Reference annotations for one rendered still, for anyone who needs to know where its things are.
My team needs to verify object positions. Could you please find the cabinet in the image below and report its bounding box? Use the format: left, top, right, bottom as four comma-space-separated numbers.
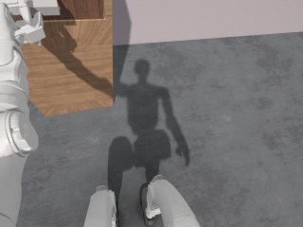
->
14, 0, 114, 117

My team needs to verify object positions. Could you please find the left robot upper arm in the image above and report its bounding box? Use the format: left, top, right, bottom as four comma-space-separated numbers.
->
0, 111, 39, 227

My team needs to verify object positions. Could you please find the robot left forearm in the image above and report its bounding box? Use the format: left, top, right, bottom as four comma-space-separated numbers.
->
0, 39, 30, 119

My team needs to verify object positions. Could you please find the handle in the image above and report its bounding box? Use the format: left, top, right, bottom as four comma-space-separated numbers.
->
11, 0, 61, 17

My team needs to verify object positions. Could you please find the robot thigh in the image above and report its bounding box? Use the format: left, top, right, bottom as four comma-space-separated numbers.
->
147, 179, 201, 227
83, 189, 116, 227

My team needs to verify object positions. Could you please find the left robot hand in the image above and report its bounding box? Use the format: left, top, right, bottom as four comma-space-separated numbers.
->
0, 0, 46, 49

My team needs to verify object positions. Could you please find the drawer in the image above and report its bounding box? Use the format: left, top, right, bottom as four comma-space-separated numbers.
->
12, 0, 104, 22

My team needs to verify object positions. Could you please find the left robot thigh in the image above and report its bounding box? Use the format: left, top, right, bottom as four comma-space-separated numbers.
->
83, 189, 116, 227

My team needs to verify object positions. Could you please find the right robot thigh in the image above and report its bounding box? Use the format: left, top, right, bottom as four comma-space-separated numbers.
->
147, 179, 201, 227

